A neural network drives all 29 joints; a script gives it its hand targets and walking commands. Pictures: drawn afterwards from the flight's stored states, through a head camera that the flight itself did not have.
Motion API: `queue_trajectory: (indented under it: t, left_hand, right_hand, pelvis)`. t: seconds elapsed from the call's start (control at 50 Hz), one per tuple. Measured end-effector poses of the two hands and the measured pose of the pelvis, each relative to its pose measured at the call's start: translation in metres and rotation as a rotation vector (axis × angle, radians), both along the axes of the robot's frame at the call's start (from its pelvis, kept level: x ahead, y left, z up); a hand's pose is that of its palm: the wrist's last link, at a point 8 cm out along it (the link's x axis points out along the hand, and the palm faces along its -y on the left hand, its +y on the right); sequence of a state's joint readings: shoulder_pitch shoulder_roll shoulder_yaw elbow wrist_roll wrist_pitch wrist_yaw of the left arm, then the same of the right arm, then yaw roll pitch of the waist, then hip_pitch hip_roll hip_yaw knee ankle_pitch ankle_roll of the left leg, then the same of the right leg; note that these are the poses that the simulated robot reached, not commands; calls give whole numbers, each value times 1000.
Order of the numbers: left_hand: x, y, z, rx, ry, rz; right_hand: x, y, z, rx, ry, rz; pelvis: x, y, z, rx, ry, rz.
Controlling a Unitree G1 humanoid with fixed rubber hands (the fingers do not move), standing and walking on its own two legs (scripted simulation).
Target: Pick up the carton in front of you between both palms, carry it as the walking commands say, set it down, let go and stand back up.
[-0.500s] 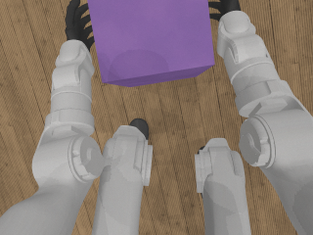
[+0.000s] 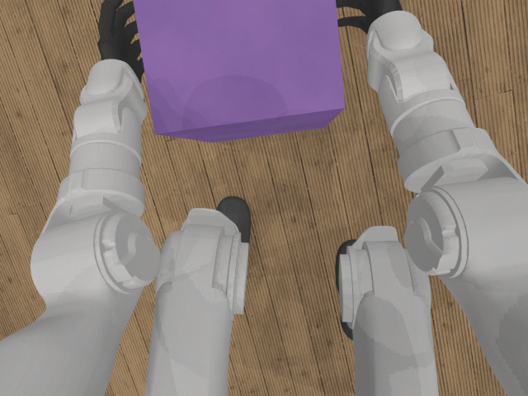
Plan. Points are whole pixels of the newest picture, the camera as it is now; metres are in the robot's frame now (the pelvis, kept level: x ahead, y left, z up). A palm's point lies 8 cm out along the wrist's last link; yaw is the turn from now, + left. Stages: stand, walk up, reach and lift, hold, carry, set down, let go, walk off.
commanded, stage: set down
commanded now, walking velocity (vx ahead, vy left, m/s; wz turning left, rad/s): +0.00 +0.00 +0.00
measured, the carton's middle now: (251, 59) +0.51 +0.11 -0.26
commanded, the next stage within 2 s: let go in 1.58 s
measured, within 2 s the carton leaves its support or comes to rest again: rests again in 0.20 s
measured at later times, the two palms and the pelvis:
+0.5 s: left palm (112, 73) +0.47 +0.29 -0.20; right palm (417, 19) +0.56 -0.09 -0.21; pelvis -0.01 +0.01 -0.01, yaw +0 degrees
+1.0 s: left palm (15, 37) +0.48 +0.29 -0.05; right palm out of the picture +0.58 -0.08 -0.04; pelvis +0.00 +0.02 +0.07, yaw +0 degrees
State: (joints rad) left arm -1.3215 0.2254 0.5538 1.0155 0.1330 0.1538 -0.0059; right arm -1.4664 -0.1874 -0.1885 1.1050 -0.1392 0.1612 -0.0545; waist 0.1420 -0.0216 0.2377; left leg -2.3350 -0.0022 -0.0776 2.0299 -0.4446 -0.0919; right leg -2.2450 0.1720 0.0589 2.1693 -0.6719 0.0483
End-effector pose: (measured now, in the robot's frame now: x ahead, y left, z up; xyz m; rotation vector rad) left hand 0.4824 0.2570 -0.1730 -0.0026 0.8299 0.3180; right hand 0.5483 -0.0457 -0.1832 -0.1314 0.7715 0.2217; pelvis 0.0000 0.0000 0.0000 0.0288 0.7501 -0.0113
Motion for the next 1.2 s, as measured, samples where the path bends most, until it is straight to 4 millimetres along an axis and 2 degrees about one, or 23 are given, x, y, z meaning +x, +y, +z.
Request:
queue_trajectory:
  t: [0.26,0.42,0.54,0.62,0.68,0.8,0.9,1.06,1.2]
  left_hand:
    - [-3,1,-8,-14,-14,2]
    - [-15,23,-26,26,-6,74]
    - [-5,31,-22,30,-64,72]
    - [2,31,-5,23,-124,77]
    - [3,27,13,10,-171,83]
    - [-7,27,59,4,-185,96]
    - [-9,29,95,4,-186,97]
    - [-3,28,140,19,-196,83]
    - [-6,33,178,32,-195,81]
  right_hand:
    - [1,-3,-8,5,-39,37]
    - [1,-45,-29,-60,-37,-40]
    - [12,-45,-19,-42,-92,-46]
    - [17,-38,-1,-38,-139,-50]
    - [20,-32,22,-46,-172,-51]
    - [24,-29,77,-69,-161,-74]
    - [28,-31,114,-72,-140,-87]
    - [30,-37,153,-64,-152,-88]
    - [31,-38,187,-63,-164,-76]
  pelvis:
    - [-5,3,-6,7,-44,3]
    - [-8,8,-9,10,-61,0]
    - [-9,12,-14,4,-68,-3]
    - [-11,15,-13,0,-70,6]
    - [-12,15,-7,-3,-75,15]
    - [-12,14,20,-14,-58,24]
    - [-9,14,45,-22,-15,27]
    - [-1,16,78,-26,47,26]
    - [8,16,112,-22,80,25]
